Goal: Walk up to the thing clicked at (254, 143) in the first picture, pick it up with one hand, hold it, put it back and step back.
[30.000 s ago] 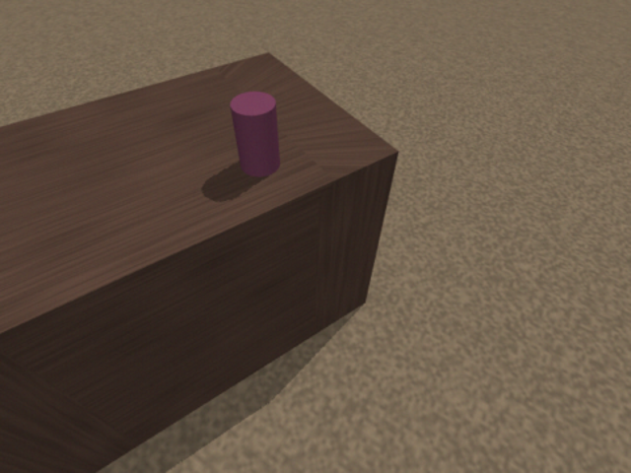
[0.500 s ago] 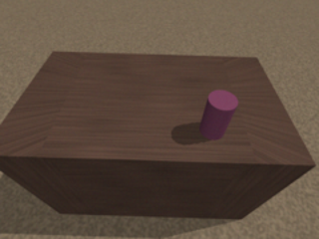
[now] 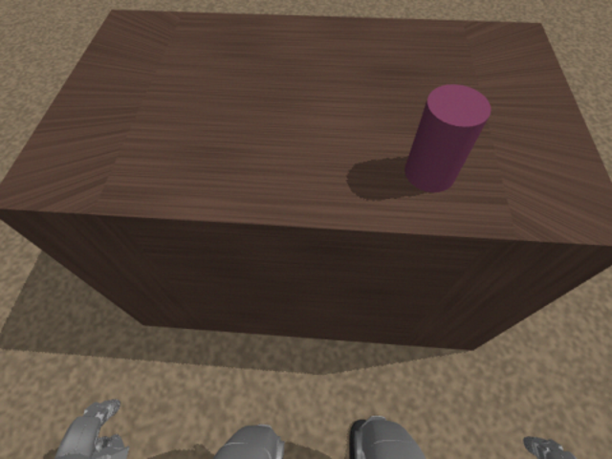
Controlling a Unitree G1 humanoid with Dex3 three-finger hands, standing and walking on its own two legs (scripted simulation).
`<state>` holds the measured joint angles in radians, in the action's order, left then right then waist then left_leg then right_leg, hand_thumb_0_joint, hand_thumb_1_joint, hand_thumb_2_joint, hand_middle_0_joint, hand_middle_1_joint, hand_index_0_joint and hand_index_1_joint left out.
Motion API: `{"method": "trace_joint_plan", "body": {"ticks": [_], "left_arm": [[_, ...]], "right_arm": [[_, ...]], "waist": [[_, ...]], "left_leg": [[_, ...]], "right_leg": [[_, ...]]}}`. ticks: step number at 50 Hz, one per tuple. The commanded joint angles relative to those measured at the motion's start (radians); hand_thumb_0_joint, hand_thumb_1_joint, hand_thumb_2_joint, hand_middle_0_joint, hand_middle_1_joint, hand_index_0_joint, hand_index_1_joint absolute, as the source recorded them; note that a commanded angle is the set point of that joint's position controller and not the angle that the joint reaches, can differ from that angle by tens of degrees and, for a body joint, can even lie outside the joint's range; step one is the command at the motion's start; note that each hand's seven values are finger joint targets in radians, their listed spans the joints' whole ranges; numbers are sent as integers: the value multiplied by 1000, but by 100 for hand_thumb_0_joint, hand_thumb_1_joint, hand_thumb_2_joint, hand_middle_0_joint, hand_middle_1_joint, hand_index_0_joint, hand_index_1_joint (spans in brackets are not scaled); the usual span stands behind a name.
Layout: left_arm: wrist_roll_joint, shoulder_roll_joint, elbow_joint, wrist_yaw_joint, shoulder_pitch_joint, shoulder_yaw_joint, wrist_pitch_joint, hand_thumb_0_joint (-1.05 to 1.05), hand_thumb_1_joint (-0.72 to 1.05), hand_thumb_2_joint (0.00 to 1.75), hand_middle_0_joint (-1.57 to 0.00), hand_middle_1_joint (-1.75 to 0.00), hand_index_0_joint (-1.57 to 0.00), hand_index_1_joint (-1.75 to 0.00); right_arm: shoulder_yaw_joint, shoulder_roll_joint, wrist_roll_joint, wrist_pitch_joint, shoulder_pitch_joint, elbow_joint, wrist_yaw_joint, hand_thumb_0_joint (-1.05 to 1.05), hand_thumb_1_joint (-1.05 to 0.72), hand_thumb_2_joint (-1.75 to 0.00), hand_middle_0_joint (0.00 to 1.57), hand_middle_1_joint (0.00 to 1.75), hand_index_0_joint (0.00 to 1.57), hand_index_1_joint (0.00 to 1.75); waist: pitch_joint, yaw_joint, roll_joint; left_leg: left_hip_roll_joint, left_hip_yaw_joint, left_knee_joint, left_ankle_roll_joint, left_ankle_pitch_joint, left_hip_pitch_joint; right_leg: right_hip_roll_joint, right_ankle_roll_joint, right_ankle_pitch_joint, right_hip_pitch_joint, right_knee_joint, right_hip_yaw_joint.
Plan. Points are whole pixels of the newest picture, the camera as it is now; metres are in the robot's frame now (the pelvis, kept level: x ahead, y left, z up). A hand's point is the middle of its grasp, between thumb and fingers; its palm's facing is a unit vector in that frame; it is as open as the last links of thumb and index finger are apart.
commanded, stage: step back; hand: right
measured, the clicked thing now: (442, 142) +0.55 -0.21 +0.02
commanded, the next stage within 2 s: none
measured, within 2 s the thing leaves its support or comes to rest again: neither
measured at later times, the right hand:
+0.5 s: hand out of the picture +0.01 -0.26 -0.15, palm faces +0.06 +0.92 -0.38, open 7.4 cm
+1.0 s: hand out of the picture -0.17 -0.22 -0.12, palm faces -0.01 +0.89 -0.45, open 7.4 cm
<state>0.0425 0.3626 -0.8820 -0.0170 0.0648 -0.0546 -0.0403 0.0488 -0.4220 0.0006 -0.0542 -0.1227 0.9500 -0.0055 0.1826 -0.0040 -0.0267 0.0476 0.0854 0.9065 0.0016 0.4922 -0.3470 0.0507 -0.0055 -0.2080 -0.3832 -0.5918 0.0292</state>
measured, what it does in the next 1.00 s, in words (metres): walks backwards: left foot, then right foot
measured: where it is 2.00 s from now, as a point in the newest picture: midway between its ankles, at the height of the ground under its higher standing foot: outside the picture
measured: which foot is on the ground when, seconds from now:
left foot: up 0.00-0.04, down 0.06-0.48, up 0.50-0.78, down 0.80-1.00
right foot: down 0.00-0.08, up 0.10-0.42, down 0.44-0.84, up 0.86-1.00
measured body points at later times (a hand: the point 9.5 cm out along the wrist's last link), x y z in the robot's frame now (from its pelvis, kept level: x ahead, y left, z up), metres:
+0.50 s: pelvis -0.10 +0.02 +0.00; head -0.04 +0.00 +0.44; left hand +0.00 +0.32 -0.12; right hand +0.00 -0.30 -0.13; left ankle -0.05 +0.13 -0.72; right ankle -0.11 -0.09 -0.73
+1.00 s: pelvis -0.23 +0.05 +0.01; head -0.17 +0.08 +0.45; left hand -0.10 +0.36 -0.12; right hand -0.17 -0.27 -0.09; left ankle -0.21 +0.16 -0.73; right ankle -0.26 -0.10 -0.63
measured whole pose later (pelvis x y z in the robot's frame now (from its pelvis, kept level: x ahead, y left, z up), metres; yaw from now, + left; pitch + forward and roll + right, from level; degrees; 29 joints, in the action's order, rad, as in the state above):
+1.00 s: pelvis -0.23 +0.05 +0.01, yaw -3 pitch -2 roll -2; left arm 0.02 0.40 -0.80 -0.01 0.13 -0.08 -0.08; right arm 0.04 -0.35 0.04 -0.02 -0.18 0.89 -0.02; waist 0.16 -0.01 0.05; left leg 0.00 0.03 0.56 0.03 0.26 -0.27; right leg -0.13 0.01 -0.49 -0.47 -1.19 -0.18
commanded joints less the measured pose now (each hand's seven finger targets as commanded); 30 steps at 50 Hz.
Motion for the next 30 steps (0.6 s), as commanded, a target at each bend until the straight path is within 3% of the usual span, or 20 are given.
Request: {"method": "trace_joint_plan", "body": {"ticks": [1,2,3,4,5,6,8,9,10,13,16,19,21,22,23,24,25,26,28,30], "left_arm": [[-25,284,90,-14,29,-76,3,0,90,90,-20,-30,-20,-30],[-35,279,95,-9,11,-71,-6,0,90,90,-20,-30,-20,-30],[-40,233,105,-6,47,-59,-13,0,90,90,-20,-30,-20,-30],[-46,183,121,-7,43,-51,-14,0,90,90,-20,-30,-20,-30],[-31,216,127,-22,-28,-65,-17,0,90,90,-20,-30,-20,-30],[-18,231,116,-28,-61,-71,-15,0,90,90,-20,-30,-20,-30],[-40,222,88,-17,13,-74,-13,0,90,90,-20,-30,-20,-30],[-48,211,76,-14,72,-70,-10,0,90,90,-20,-30,-20,-30],[-43,208,78,-13,94,-69,-10,0,90,90,-20,-30,-20,-30],[-29,186,102,-15,56,-64,2,0,90,90,-20,-30,-20,-30],[-28,182,116,-12,56,-58,14,0,90,90,-20,-30,-20,-30],[-23,174,93,-8,121,-60,28,0,90,90,-20,-30,-20,-30],[-12,175,57,-9,183,-63,36,0,90,90,-20,-30,-20,-30],[-4,205,55,-11,184,-72,42,0,90,90,-20,-30,-20,-30],[5,274,67,-10,171,-88,47,0,90,90,-20,-30,-20,-30],[-13,342,81,-3,131,-100,39,0,90,90,-20,-30,-20,-30],[0,376,119,-3,78,-103,42,0,90,90,-20,-30,-20,-30],[-3,330,131,-5,63,-100,42,0,90,90,-20,-30,-20,-30],[-15,252,154,-9,25,-81,39,0,90,90,-20,-30,-20,-30],[-10,236,153,-10,45,-81,33,0,90,90,-20,-30,-20,-30]], "right_arm": [[41,-152,23,27,-98,-53,-14,0,-90,-90,20,30,20,30],[48,-154,31,32,-137,-33,-14,0,-90,-90,20,30,20,30],[66,-201,44,36,-113,-42,-14,0,-90,-90,20,30,20,30],[88,-294,55,36,-86,-60,-11,0,-90,-90,20,30,20,30],[97,-370,45,32,-51,-81,-2,0,-90,-90,20,30,20,30],[98,-358,42,38,-33,-89,-7,0,-90,-90,20,30,20,30],[66,-232,48,40,61,-116,-16,0,-90,-90,20,30,20,30],[57,-199,46,40,87,-123,-20,0,-90,-90,20,30,20,30],[57,-187,37,41,64,-124,-23,0,-90,-90,20,30,20,30],[61,-171,24,36,-26,-116,-28,0,-90,-90,20,30,20,30],[65,-189,22,34,-50,-128,-30,0,-90,-90,20,30,20,30],[69,-205,18,21,-10,-145,-24,0,-90,-90,20,30,20,30],[67,-212,5,12,16,-158,-18,0,-90,-90,20,30,20,30],[53,-176,-6,12,26,-160,-15,0,-90,-90,20,30,20,30],[45,-152,-12,14,29,-179,-11,0,-90,-90,20,30,20,30],[40,-128,-13,10,67,-187,-17,0,-90,-90,20,30,20,30],[56,-155,-5,1,56,-173,-29,0,-90,-90,20,30,20,30],[64,-184,-6,1,21,-156,-26,0,-90,-90,20,30,20,30],[52,-174,-14,6,-17,-130,-21,0,-90,-90,20,30,20,30],[40,-155,-10,19,-33,-133,-27,0,-90,-90,20,30,20,30]], "waist": [[-295,-6,245],[-287,19,210],[-281,-1,89],[-265,-5,-166],[-234,44,-232],[-193,61,-238],[-166,-12,-121],[-171,-46,-111],[-185,-43,-105],[-219,18,-109],[-230,43,-125],[-275,26,-159],[-289,-7,-118],[-299,-10,-68],[-294,-7,94],[-223,-37,262],[-161,-50,307],[-122,-26,242],[-143,8,139],[-190,-11,156]], "left_leg": [[-44,-47,-401,10,-129,28],[-24,-99,-526,9,-298,108],[-119,49,-546,30,-442,190],[-324,326,-573,106,-629,263],[-415,407,-585,250,-648,129],[-458,480,-615,310,-577,36],[-291,180,-526,212,-679,134],[-236,101,-485,168,-753,207],[-234,93,-467,159,-770,253],[-282,137,-412,213,-847,414],[-309,125,-395,241,-837,412],[-274,85,-325,202,-742,371],[-245,52,-268,164,-660,264],[-220,46,-247,128,-546,183],[-133,10,-169,72,-374,11],[29,-55,-5,24,7,-53],[22,36,220,6,184,-14],[3,97,289,4,152,-21],[61,107,291,7,55,-90],[71,69,284,-17,22,-91]], "right_leg": [[211,181,498,341,-22,-204],[177,149,437,271,-63,-165],[100,92,248,137,-130,-130],[-80,40,-201,-82,-282,-53],[-158,17,-468,-80,-443,-142],[-145,13,-469,-57,-578,-212],[-155,29,-325,-118,-630,-244],[-167,30,-279,-171,-642,-238],[-174,31,-264,-185,-644,-229],[-145,-20,-297,-192,-493,-196],[-107,-30,-305,-116,-301,-153],[-73,-8,-198,25,-1,-71],[-90,12,24,180,202,-21],[-51,26,136,258,219,-95],[82,85,262,314,182,-298],[249,240,308,183,239,-475],[356,332,336,16,269,-596],[336,319,329,-1,266,-561],[188,228,431,113,185,-311],[148,215,447,161,146,-259]]}}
